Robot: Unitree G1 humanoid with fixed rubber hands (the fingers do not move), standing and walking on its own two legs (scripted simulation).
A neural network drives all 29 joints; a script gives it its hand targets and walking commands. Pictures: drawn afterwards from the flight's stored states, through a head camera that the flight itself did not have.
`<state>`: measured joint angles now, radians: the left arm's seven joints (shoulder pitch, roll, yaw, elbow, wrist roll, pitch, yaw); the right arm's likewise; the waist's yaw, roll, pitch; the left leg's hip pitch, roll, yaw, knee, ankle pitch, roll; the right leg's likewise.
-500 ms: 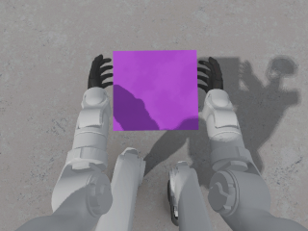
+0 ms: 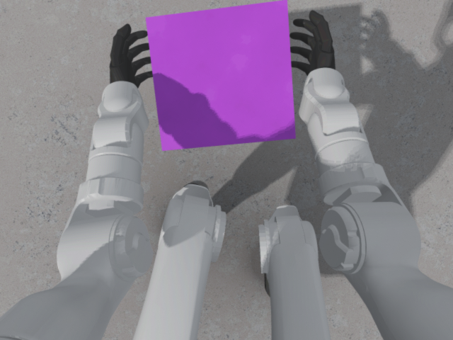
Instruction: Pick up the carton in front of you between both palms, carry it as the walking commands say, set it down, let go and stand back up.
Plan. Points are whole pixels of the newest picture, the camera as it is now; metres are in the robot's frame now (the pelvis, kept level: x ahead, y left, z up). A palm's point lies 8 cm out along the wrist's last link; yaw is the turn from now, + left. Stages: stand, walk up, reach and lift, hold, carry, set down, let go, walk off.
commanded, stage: set down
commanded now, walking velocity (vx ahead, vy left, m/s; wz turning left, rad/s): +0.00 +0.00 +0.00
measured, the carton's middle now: (226, 91) +0.50 +0.10 -0.26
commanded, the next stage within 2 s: none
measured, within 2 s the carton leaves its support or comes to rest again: rests again in 0.24 s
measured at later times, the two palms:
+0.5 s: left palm (139, 80) +0.47 +0.24 -0.18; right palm (318, 70) +0.54 -0.05 -0.18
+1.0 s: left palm (141, 77) +0.47 +0.24 -0.19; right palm (320, 71) +0.55 -0.06 -0.19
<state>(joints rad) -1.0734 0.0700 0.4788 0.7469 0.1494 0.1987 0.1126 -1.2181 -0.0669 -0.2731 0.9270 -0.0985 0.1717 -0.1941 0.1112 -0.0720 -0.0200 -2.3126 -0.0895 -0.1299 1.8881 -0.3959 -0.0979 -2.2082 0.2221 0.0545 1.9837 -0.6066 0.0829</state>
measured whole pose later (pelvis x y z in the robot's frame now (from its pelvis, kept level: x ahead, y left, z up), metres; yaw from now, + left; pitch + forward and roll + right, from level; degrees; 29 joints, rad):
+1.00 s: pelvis -0.01 +0.00 -0.04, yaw +0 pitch +42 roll +1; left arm -1.27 0.17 0.59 1.00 0.18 0.07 -0.04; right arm -1.44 -0.20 -0.20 1.17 -0.10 0.09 -0.07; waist 0.13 -0.06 0.18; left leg -2.33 -0.01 -0.08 2.03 -0.42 -0.08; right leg -2.26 0.20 0.04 2.13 -0.60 0.06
